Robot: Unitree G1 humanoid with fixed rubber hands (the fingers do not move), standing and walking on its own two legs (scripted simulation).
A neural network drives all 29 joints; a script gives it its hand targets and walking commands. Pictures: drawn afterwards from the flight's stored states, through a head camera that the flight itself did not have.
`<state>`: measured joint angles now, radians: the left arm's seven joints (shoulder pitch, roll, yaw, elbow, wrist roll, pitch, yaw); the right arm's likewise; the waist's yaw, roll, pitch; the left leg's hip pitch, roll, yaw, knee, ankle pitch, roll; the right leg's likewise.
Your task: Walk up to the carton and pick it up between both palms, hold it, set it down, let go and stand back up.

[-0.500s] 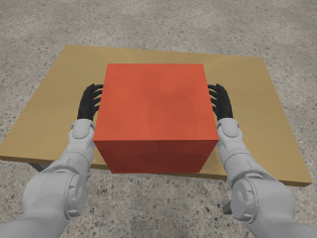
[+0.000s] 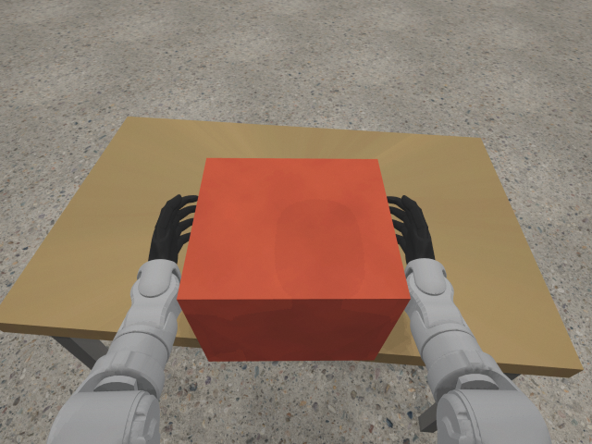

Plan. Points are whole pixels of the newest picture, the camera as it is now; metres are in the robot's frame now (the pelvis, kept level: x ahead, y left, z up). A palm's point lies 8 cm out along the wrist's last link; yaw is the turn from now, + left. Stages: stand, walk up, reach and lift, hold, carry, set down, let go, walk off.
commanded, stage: reach and lift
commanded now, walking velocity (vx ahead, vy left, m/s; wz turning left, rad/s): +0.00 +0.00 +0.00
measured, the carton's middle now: (292, 261) +0.40 +0.02 +0.00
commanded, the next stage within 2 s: none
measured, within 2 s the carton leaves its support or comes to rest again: leaves its support in 0.02 s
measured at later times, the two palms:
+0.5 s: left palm (152, 242) +0.34 +0.19 +0.12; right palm (442, 251) +0.34 -0.16 +0.11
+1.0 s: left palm (148, 221) +0.33 +0.18 +0.16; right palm (464, 228) +0.34 -0.17 +0.16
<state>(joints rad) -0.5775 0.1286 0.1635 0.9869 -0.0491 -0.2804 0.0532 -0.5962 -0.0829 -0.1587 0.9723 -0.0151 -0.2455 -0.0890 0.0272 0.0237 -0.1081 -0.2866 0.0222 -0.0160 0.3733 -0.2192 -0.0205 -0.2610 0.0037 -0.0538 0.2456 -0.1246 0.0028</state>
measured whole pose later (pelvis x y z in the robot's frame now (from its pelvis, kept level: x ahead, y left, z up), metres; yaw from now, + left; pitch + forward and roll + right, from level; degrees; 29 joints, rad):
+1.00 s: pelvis -0.03 -0.01 +0.00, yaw +0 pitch -4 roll +0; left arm -0.57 0.07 0.30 0.37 0.16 0.41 -0.03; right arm -0.64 -0.10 -0.11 0.66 0.09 0.20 -0.09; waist -0.03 -0.05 -0.03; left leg -0.05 0.02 -0.02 0.29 -0.17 -0.01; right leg -0.07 0.00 -0.05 0.25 -0.11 0.00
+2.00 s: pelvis -0.04 +0.00 +0.00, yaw +0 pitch -4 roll +0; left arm -0.67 0.08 0.34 0.26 0.18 0.64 -0.05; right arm -0.74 -0.12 -0.13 0.57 0.13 0.41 -0.10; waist -0.09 -0.01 -0.05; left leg -0.09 0.01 -0.02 0.31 -0.16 0.00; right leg -0.10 -0.01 -0.05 0.27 -0.10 0.00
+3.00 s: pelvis -0.04 -0.01 +0.00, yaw +2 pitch -5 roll -1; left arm -0.65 0.09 0.37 0.09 0.22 0.78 -0.10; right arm -0.77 -0.13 -0.07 0.48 0.21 0.53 -0.15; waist -0.09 -0.04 -0.06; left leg -0.06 0.02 -0.04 0.31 -0.17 -0.02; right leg -0.06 0.00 -0.08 0.25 -0.11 -0.01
